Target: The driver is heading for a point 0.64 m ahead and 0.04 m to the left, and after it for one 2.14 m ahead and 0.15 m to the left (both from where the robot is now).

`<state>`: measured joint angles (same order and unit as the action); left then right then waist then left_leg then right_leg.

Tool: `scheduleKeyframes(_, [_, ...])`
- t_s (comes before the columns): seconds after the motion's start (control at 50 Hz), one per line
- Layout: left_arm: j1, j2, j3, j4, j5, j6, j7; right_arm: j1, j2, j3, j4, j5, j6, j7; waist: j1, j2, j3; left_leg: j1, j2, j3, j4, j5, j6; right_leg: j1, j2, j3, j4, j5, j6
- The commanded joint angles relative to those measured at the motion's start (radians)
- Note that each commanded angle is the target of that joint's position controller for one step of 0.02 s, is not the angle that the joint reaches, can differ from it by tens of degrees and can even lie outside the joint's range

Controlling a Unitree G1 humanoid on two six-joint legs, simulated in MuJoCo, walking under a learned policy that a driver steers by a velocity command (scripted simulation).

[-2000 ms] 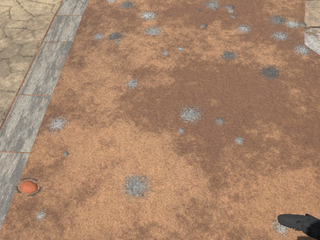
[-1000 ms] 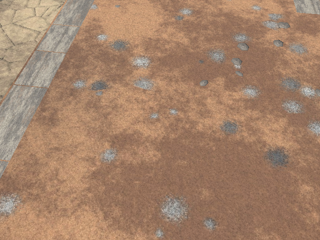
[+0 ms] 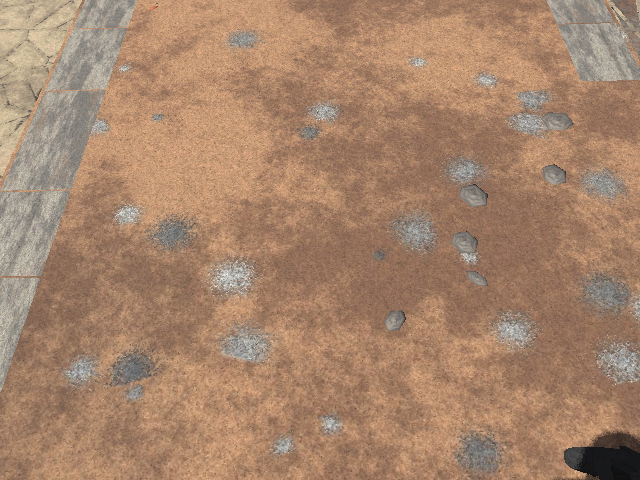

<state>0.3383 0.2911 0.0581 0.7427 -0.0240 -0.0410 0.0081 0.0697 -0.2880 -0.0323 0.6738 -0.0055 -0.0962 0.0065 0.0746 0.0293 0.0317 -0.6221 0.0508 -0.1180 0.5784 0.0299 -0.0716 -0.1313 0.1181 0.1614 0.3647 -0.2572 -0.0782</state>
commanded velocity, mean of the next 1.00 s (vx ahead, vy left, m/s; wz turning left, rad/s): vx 0.46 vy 0.00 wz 0.01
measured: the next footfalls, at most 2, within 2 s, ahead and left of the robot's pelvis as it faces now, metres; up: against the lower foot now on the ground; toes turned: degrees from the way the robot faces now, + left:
left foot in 0.10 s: +0.24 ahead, +0.14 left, +0.00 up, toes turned -9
right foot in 0.60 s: +0.47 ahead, -0.16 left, +0.00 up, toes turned -8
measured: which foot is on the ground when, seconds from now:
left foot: up 0.00-0.08, down 0.10-0.60, up 0.62-1.00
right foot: down 0.00-0.10, up 0.12-0.58, down 0.60-1.00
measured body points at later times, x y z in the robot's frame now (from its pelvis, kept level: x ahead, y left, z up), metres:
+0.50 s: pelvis +0.27 +0.02 +0.00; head +0.30 +0.01 +0.45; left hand +0.54 +0.20 -0.08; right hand +0.22 -0.26 -0.13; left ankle +0.21 +0.15 -0.74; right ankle +0.41 -0.15 -0.71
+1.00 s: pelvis +0.52 -0.05 -0.01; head +0.55 -0.04 +0.44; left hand +0.55 +0.24 -0.13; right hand +0.72 -0.29 -0.10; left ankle +0.67 +0.09 -0.71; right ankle +0.43 -0.15 -0.74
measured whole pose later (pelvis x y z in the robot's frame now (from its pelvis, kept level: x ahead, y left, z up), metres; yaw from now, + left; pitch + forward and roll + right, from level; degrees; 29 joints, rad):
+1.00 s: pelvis +0.52 -0.05 -0.01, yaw +4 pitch +1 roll -3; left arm 0.28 0.28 0.07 0.83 -0.01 -0.06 0.02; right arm 0.12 -0.28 -0.06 0.70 0.01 -0.02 0.05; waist 0.06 0.04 0.05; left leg -0.62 0.07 0.00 0.66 -0.01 0.00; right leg -0.01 0.02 -0.22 0.30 -0.30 -0.01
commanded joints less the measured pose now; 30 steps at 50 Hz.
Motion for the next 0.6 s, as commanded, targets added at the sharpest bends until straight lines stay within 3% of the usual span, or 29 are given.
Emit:
scheduleKeyframes(0.02, [0.034, 0.164, 0.047, -0.043, -0.006, 0.001, 0.012, -0.087, -0.098, -0.030, -0.086, 0.012, -0.026, 0.008, -0.006, -0.120, -0.037, 0.163, -0.057, 0.026, -0.085, 0.017, 0.011, -0.055, -0.227, 0.211, -0.041, 0.158, -0.118])
scheduleKeyframes(0.06, [0.019, 0.164, 0.050, -0.047, -0.001, 0.007, 0.014, -0.048, -0.123, -0.043, -0.078, 0.015, -0.034, 0.011, -0.037, -0.147, -0.042, 0.212, -0.054, 0.021, -0.107, -0.067, 0.043, -0.013, -0.248, 0.265, 0.023, 0.175, -0.101])
scheduleKeyframes(0.08, [0.004, 0.149, 0.047, -0.052, 0.001, 0.010, 0.012, 0.018, -0.135, -0.053, -0.060, 0.014, -0.038, 0.008, -0.076, -0.151, -0.061, 0.303, -0.053, 0.037, -0.144, -0.073, 0.069, -0.021, -0.230, 0.264, 0.076, 0.196, -0.083])
scheduleKeyframes(0.1, [0.003, 0.106, 0.031, -0.058, 0.009, 0.007, 0.009, 0.121, -0.164, -0.066, -0.041, 0.001, -0.043, 0.002, -0.125, -0.131, -0.143, 0.471, 0.001, 0.014, -0.145, -0.082, 0.111, -0.049, -0.185, 0.214, 0.212, 0.224, -0.053])
scheduleKeyframes(0.12, [0.034, 0.042, 0.007, -0.070, 0.029, 0.003, 0.006, 0.265, -0.213, -0.077, -0.027, -0.012, -0.042, -0.005, -0.167, -0.002, -0.286, 0.720, 0.172, -0.166, -0.132, -0.142, 0.173, -0.165, -0.114, 0.116, 0.487, 0.034, -0.017])
scheduleKeyframes(0.14, [0.176, 0.008, -0.005, -0.090, -0.007, -0.008, 0.005, 0.333, -0.282, -0.098, 0.026, -0.015, -0.027, 0.007, -0.098, 0.352, -0.350, 0.954, 0.348, -0.642, -0.241, -0.394, 0.334, -0.509, -0.003, 0.009, 0.777, -0.333, 0.039])
scheduleKeyframes(0.16, [0.156, 0.110, 0.010, -0.054, -0.014, -0.010, 0.008, 0.307, -0.178, -0.077, 0.010, 0.011, -0.025, 0.014, -0.128, 0.204, -0.262, 0.903, 0.336, -0.677, -0.286, -0.590, 0.314, -0.612, -0.077, 0.048, 0.885, -0.299, 0.050])
scheduleKeyframes(0.18, [0.040, 0.151, 0.023, -0.067, -0.008, -0.009, 0.006, 0.268, -0.126, -0.063, 0.007, 0.012, -0.021, 0.012, -0.154, 0.103, -0.141, 0.793, 0.290, -0.513, -0.291, -0.539, 0.276, -0.636, -0.103, 0.028, 0.903, -0.205, 0.054])
scheduleKeyframes(0.2, [-0.026, 0.140, 0.021, -0.081, 0.003, -0.010, 0.008, 0.227, -0.117, -0.055, 0.003, 0.001, -0.017, 0.013, -0.142, 0.033, -0.084, 0.692, 0.247, -0.399, -0.302, -0.403, 0.262, -0.613, -0.131, -0.004, 0.883, -0.144, 0.058])
scheduleKeyframes(0.22, [-0.071, 0.127, 0.022, -0.096, 0.013, -0.015, 0.005, 0.204, -0.102, -0.050, 0.012, -0.003, -0.013, 0.012, -0.131, 0.025, -0.036, 0.619, 0.215, -0.323, -0.320, -0.282, 0.268, -0.607, -0.153, -0.010, 0.830, -0.102, 0.061])
scheduleKeyframes(0.24, [-0.072, 0.111, 0.021, -0.101, 0.011, -0.018, -0.002, 0.195, -0.090, -0.044, 0.017, -0.010, -0.015, 0.010, -0.108, 0.053, -0.030, 0.571, 0.188, -0.261, -0.338, -0.204, 0.263, -0.565, -0.177, -0.020, 0.790, -0.076, 0.060])
scheduleKeyframes(0.28, [-0.061, 0.076, 0.013, -0.099, 0.009, -0.016, -0.010, 0.199, -0.082, -0.041, 0.034, 0.000, -0.018, 0.011, -0.091, 0.082, -0.039, 0.540, 0.166, -0.193, -0.368, -0.113, 0.278, -0.531, -0.192, -0.056, 0.714, -0.070, 0.067])
scheduleKeyframes(0.34, [-0.141, 0.041, -0.005, -0.127, 0.021, -0.019, -0.015, 0.214, -0.131, -0.054, 0.059, 0.014, -0.016, 0.007, -0.102, 0.059, -0.018, 0.516, 0.174, -0.125, -0.414, -0.030, 0.304, -0.543, -0.213, -0.095, 0.547, 0.010, 0.086])
scheduleKeyframes(0.38, [-0.200, 0.027, -0.014, -0.137, 0.020, -0.027, -0.022, 0.225, -0.151, -0.057, 0.073, 0.016, -0.008, 0.004, -0.120, 0.049, -0.013, 0.505, 0.157, -0.065, -0.426, -0.005, 0.292, -0.510, -0.211, -0.114, 0.419, 0.122, 0.088])
scheduleKeyframes(0.44, [-0.285, 0.031, -0.016, -0.153, 0.012, -0.035, -0.032, 0.268, -0.167, -0.057, 0.102, 0.025, 0.002, 0.003, -0.150, 0.050, -0.003, 0.496, 0.140, -0.005, -0.421, 0.010, 0.268, -0.432, -0.182, -0.144, 0.273, 0.251, 0.089])
scheduleKeyframes(0.5, [-0.354, 0.046, -0.011, -0.181, 0.006, -0.041, -0.041, 0.318, -0.173, -0.057, 0.135, 0.035, 0.015, 0.003, -0.159, 0.053, 0.019, 0.544, 0.175, -0.023, -0.393, 0.017, 0.252, -0.407, -0.166, -0.142, 0.201, 0.241, 0.067])
scheduleKeyframes(0.54, [-0.339, 0.069, -0.001, -0.185, 0.007, -0.048, -0.046, 0.323, -0.187, -0.061, 0.148, 0.037, 0.028, -0.002, -0.127, 0.058, 0.017, 0.575, 0.194, -0.047, -0.345, 0.065, 0.235, -0.350, -0.152, -0.141, 0.150, 0.191, 0.045])
scheduleKeyframes(0.56, [-0.278, 0.088, 0.010, -0.169, 0.010, -0.052, -0.044, 0.306, -0.197, -0.063, 0.147, 0.039, 0.033, -0.005, -0.081, 0.057, -0.012, 0.566, 0.180, -0.035, -0.279, 0.157, 0.218, -0.246, -0.134, -0.156, 0.112, 0.191, 0.029])
scheduleKeyframes(0.58, [-0.158, 0.127, 0.033, -0.132, 0.016, -0.052, -0.035, 0.303, -0.183, -0.056, 0.146, 0.036, 0.034, -0.007, -0.021, 0.039, -0.088, 0.526, 0.133, -0.003, -0.143, 0.250, 0.193, -0.060, -0.123, -0.167, 0.093, 0.194, 0.006])
scheduleKeyframes(0.6, [0.012, 0.189, 0.055, -0.103, 0.031, -0.049, -0.023, 0.288, -0.134, -0.035, 0.123, 0.018, 0.030, -0.006, 0.056, -0.014, -0.222, 0.372, 0.078, 0.037, 0.107, 0.105, 0.154, 0.214, -0.252, -0.049, 0.130, 0.203, -0.046])
Over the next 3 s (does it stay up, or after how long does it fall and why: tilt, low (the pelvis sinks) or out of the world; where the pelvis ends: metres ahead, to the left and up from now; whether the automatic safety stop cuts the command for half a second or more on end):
stays up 0.71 -0.14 0.00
